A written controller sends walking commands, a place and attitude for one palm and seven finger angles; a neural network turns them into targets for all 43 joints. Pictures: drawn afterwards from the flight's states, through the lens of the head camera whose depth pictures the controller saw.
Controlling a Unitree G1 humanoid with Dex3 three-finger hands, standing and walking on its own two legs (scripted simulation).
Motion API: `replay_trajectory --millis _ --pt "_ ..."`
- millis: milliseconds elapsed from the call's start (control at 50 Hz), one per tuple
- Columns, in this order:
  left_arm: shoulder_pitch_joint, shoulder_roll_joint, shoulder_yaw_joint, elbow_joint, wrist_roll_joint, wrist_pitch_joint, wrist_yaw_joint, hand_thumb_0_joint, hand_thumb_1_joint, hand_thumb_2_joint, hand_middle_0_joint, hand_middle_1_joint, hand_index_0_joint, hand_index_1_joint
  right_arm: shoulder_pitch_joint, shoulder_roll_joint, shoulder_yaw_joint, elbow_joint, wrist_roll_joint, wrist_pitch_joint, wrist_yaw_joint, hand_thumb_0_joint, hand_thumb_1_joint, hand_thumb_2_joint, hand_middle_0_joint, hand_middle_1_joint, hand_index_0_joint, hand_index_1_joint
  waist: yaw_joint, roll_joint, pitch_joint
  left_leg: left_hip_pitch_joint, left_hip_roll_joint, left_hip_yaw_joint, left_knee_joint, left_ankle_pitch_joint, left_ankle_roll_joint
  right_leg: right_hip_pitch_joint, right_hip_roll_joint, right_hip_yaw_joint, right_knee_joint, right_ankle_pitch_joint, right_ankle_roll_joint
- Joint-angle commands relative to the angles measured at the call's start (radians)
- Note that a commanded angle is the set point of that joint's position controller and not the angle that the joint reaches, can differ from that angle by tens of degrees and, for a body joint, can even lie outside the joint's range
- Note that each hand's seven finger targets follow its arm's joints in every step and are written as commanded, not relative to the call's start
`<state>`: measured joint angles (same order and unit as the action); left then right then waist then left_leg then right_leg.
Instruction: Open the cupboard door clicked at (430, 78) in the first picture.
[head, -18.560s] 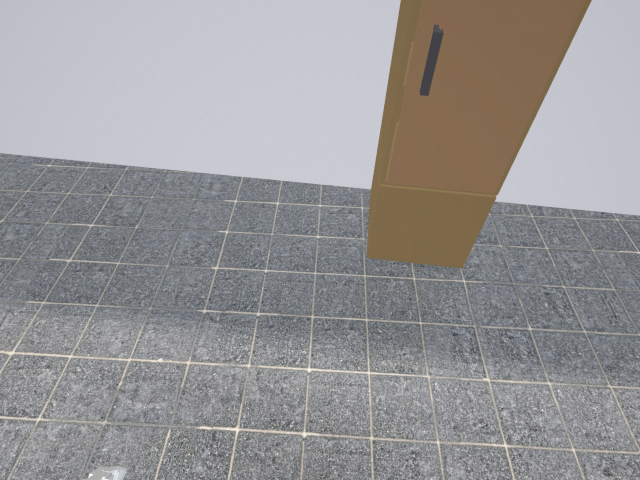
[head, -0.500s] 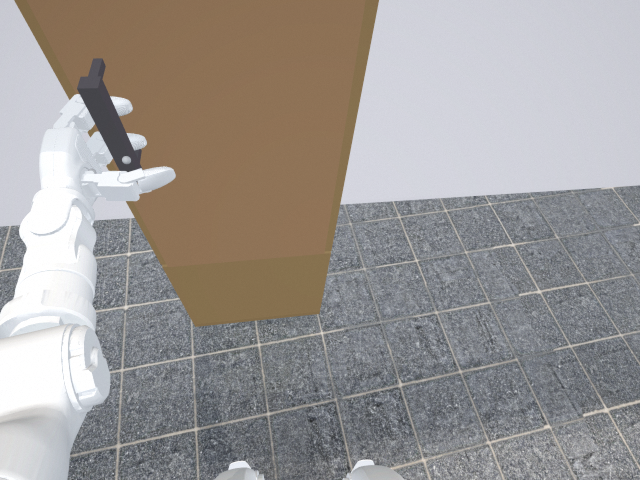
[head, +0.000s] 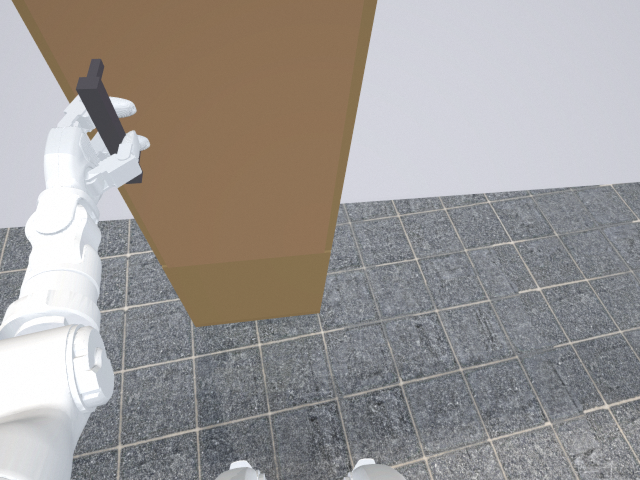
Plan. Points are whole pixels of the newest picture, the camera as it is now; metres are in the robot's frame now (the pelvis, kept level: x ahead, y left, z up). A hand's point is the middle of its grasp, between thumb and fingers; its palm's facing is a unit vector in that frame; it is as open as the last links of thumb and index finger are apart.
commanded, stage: pull the door open along its arc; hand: left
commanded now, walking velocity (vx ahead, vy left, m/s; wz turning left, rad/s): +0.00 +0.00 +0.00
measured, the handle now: (116, 125) +0.54 +0.24 +0.11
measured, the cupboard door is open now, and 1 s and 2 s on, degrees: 0 49 47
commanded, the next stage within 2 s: open thumb and fingers to let go in 1.00 s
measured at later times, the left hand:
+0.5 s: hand (146, 215) +0.40 +0.18 +0.11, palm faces +0.05 -1.00 +0.03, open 6.2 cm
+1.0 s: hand (265, 304) +0.29 +0.05 +0.11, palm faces +0.37 -0.93 -0.01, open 6.5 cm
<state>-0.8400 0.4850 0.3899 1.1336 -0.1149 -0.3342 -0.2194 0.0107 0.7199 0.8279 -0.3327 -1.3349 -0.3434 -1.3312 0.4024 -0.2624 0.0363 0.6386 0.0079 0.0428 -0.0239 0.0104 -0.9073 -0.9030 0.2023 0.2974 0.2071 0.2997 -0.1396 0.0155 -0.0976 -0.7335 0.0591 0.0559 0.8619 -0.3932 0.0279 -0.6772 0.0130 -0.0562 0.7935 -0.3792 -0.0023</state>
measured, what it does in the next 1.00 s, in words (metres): shifts its weight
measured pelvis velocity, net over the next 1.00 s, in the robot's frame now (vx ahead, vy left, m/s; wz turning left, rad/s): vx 0.03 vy -0.04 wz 0.05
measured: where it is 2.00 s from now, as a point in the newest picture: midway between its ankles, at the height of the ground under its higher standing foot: outside the picture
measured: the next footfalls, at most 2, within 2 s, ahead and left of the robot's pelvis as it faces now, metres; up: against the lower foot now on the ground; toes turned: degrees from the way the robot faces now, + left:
none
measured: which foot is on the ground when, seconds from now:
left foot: down 0.00-1.00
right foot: down 0.00-1.00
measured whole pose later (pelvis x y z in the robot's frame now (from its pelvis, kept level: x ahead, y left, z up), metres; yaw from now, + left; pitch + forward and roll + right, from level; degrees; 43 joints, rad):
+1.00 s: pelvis +0.03 -0.04 +0.02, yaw +3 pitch +2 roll +0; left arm 0.25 -0.06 -0.26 -0.19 0.04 0.07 0.52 0.03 0.66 0.73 -0.27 -1.25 -0.30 -1.30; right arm 0.16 -0.16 0.03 0.54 -0.05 0.08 0.04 0.02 -0.91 -0.90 0.20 0.30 0.21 0.30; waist -0.02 0.04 -0.09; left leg -0.35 0.05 0.02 0.70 -0.38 -0.03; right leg -0.31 0.02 -0.09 0.68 -0.42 -0.05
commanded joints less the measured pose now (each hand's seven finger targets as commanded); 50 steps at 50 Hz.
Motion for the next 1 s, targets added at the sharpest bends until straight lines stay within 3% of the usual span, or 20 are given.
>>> replay_trajectory --millis 0,20,180,220,340,420,440,460,520,540,580,620,660,700,720,780,820,900,940,980 --pt "-0.491 0.258 0.026 -0.243 -0.02 -0.073 0.001 0.0 0.9 0.9 -0.4 -1.35 -0.4 -1.35 0.119 -0.182 -0.072 -0.064 -0.004 -0.022 -0.013 0.0 -0.9 -0.9 0.2 0.3 0.2 0.3 -0.002 0.113 -0.396 0.354 -0.022 -0.088 -0.09 0.356 -0.007 0.076 0.039 0.017 -0.075 0.309 -0.014" --pt "-0.46 0.257 0.034 -0.219 -0.021 -0.072 0.001 0.0 0.9 0.9 -0.4 -1.35 -0.4 -1.35 0.126 -0.184 -0.071 -0.065 -0.006 -0.022 -0.012 0.0 -0.9 -0.9 0.2 0.3 0.2 0.3 0.002 0.088 -0.399 0.351 -0.025 -0.089 -0.088 0.367 -0.004 0.084 0.042 0.017 -0.074 0.319 -0.015" --pt "-0.224 0.202 0.019 -0.38 -0.055 -0.063 -0.016 0.0 0.9 0.9 -0.4 -1.35 -0.4 -1.35 0.075 -0.17 -0.078 -0.12 0.009 -0.017 -0.003 0.0 -0.9 -0.9 0.2 0.3 0.2 0.3 0.062 0.11 -0.436 0.377 -0.025 -0.063 -0.104 0.435 -0.007 0.173 0.042 0.017 -0.072 0.396 -0.018" --pt "-0.132 0.188 0.027 -0.432 -0.075 -0.051 -0.015 0.0 0.9 0.9 -0.4 -1.35 -0.4 -1.35 0.064 -0.167 -0.079 -0.137 0.013 -0.019 -0.001 0.0 -0.9 -0.9 0.2 0.3 0.2 0.3 0.076 0.076 -0.434 0.372 -0.029 -0.054 -0.108 0.455 -0.001 0.215 0.044 0.019 -0.079 0.43 -0.018" --pt "0.2 0.119 0.018 -0.691 -0.127 -0.007 -0.012 0.0 0.9 0.9 -0.4 -1.35 -0.4 -1.35 -0.01 -0.145 -0.081 -0.193 0.031 -0.039 0.006 0.0 -0.9 -0.9 0.2 0.3 0.2 0.3 0.131 0.059 -0.399 0.363 -0.031 -0.027 -0.148 0.524 0.003 0.339 0.033 0.024 -0.093 0.538 -0.015" --pt "0.378 0.037 -0.024 -0.857 -0.149 0.025 0.012 0.0 0.9 0.9 -0.4 -1.35 -0.4 -1.35 -0.066 -0.133 -0.078 -0.218 0.038 -0.061 0.012 0.0 -0.9 -0.9 0.2 0.3 0.2 0.3 0.139 0.047 -0.329 0.369 -0.035 -0.015 -0.17 0.499 0.002 0.355 0.03 0.018 -0.11 0.535 -0.013" --pt "0.374 0.008 0.029 -0.911 -0.177 0.042 0.092 0.0 0.9 0.9 -0.4 -1.35 -0.4 -1.35 -0.096 -0.109 -0.075 -0.219 0.036 -0.07 0.013 0.0 -0.9 -0.9 0.2 0.3 0.2 0.3 0.183 0.037 -0.305 0.345 -0.039 -0.015 -0.186 0.468 -0.007 0.352 0.028 0.008 -0.121 0.504 -0.011" --pt "0.393 -0.064 -0.018 -0.953 -0.166 0.058 0.153 0.0 0.9 0.9 -0.4 -1.35 -0.4 -1.35 -0.117 -0.102 -0.073 -0.219 0.034 -0.082 0.018 0.0 -0.9 -0.9 0.2 0.3 0.2 0.3 0.171 0.054 -0.276 0.357 -0.04 -0.012 -0.197 0.441 -0.012 0.338 0.028 0.002 -0.126 0.473 -0.011" --pt "0.537 -0.173 -0.074 -1.088 -0.108 0.09 0.328 0.0 0.9 0.9 -0.4 -1.35 -0.4 -1.35 -0.145 -0.086 -0.076 -0.218 0.015 -0.107 0.035 0.0 -0.9 -0.9 0.2 0.3 0.2 0.3 0.184 -0.01 -0.279 0.387 -0.036 -0.016 -0.204 0.471 -0.016 0.364 0.023 -0.009 -0.133 0.471 -0.009" --pt "0.57 -0.221 -0.102 -1.146 -0.092 0.101 0.389 0.0 0.9 0.9 -0.4 -1.35 -0.4 -1.35 -0.163 -0.076 -0.075 -0.221 0.01 -0.111 0.04 0.0 -0.9 -0.9 0.2 0.3 0.2 0.3 0.192 0.008 -0.292 0.399 -0.036 -0.014 -0.208 0.488 -0.02 0.381 0.015 -0.009 -0.132 0.485 -0.01" --pt "0.611 -0.305 -0.178 -1.228 -0.048 0.13 0.49 0.0 0.9 0.9 -0.4 -1.35 -0.4 -1.35 -0.186 -0.066 -0.073 -0.216 -0.004 -0.108 0.05 0.0 -0.9 -0.9 0.2 0.3 0.2 0.3 0.179 0.001 -0.274 0.42 -0.035 -0.014 -0.206 0.494 -0.023 0.388 0.01 -0.009 -0.137 0.497 -0.011" --pt "0.665 -0.365 -0.243 -1.28 0.006 0.163 0.587 0.0 0.9 0.9 -0.4 -1.35 -0.4 -1.35 -0.206 -0.062 -0.072 -0.218 -0.021 -0.095 0.052 0.0 -0.9 -0.9 0.2 0.3 0.2 0.3 0.167 -0.08 -0.25 0.417 -0.032 -0.022 -0.21 0.462 -0.02 0.404 0.005 -0.009 -0.152 0.478 -0.009" --pt "0.672 -0.453 -0.34 -1.362 0.066 0.203 0.679 0.0 0.9 0.9 -0.4 -1.35 -0.4 -1.35 -0.242 -0.048 -0.067 -0.228 -0.035 -0.077 0.054 0.0 -0.9 -0.9 0.2 0.3 0.2 0.3 0.162 -0.022 -0.231 0.43 -0.037 -0.019 -0.216 0.433 -0.022 0.396 -0.006 -0.005 -0.158 0.453 -0.01" --pt "0.735 -0.516 -0.412 -1.411 0.125 0.248 0.758 0.0 0.9 0.9 -0.4 -1.35 -0.4 -1.35 -0.26 -0.035 -0.064 -0.234 -0.051 -0.062 0.055 0.0 -0.9 -0.9 0.2 0.3 0.2 0.3 0.164 -0.001 -0.219 0.444 -0.037 -0.022 -0.215 0.427 -0.024 0.402 -0.011 -0.005 -0.164 0.446 -0.016" --pt "0.79 -0.518 -0.435 -1.422 0.155 0.267 0.779 0.0 0.9 0.9 -0.4 -1.35 -0.4 -1.35 -0.257 -0.037 -0.067 -0.234 -0.057 -0.053 0.054 0.0 -0.9 -0.9 0.2 0.3 0.2 0.3 0.155 -0.051 -0.213 0.436 -0.034 -0.029 -0.212 0.419 -0.023 0.414 -0.013 -0.002 -0.173 0.441 -0.018" --pt "0.844 -0.593 -0.557 -1.501 0.222 0.303 0.804 0.0 0.9 0.9 -0.4 -1.35 -0.4 -1.35 -0.282 -0.021 -0.067 -0.248 -0.064 -0.024 0.052 0.0 -0.9 -0.9 0.2 0.3 0.2 0.3 0.145 -0.041 -0.212 0.461 -0.035 -0.029 -0.203 0.438 -0.021 0.421 -0.022 0.007 -0.175 0.491 -0.022" --pt "0.932 -0.623 -0.604 -1.506 0.239 0.317 0.801 0.0 0.9 0.9 -0.4 -1.35 -0.4 -1.35 -0.299 -0.011 -0.062 -0.255 -0.066 -0.017 0.05 0.0 -0.9 -0.9 0.2 0.3 0.2 0.3 0.144 -0.09 -0.172 0.455 -0.036 -0.038 -0.196 0.434 -0.018 0.43 -0.025 0.011 -0.19 0.512 -0.022" --pt "1.018 -0.668 -0.657 -1.591 0.194 0.325 0.779 0.0 0.9 0.9 -0.4 -1.35 -0.4 -1.35 -0.351 0.003 -0.048 -0.262 -0.056 -0.006 0.048 0.0 -0.9 -0.9 0.2 0.3 0.2 0.3 0.157 -0.044 -0.147 0.472 -0.048 -0.038 -0.191 0.393 -0.019 0.447 -0.036 0.02 -0.213 0.529 -0.018" --pt "1.12 -0.707 -0.697 -1.601 0.183 0.342 0.765 0.0 0.9 0.9 -0.4 -1.35 -0.4 -1.35 -0.37 0.009 -0.042 -0.265 -0.052 -0.01 0.058 0.0 -0.9 -0.9 0.2 0.3 0.2 0.3 0.166 -0.058 -0.123 0.467 -0.049 -0.043 -0.185 0.384 -0.018 0.449 -0.04 0.016 -0.22 0.54 -0.016" --pt "1.072 -0.713 -0.707 -1.626 0.18 0.354 0.773 0.0 0.9 0.9 -0.4 -1.35 -0.4 -1.35 -0.38 0.008 -0.039 -0.26 -0.051 -0.012 0.062 0.0 -0.9 -0.9 0.2 0.3 0.2 0.3 0.157 -0.06 -0.112 0.468 -0.052 -0.048 -0.18 0.377 -0.018 0.44 -0.043 0.017 -0.218 0.545 -0.014"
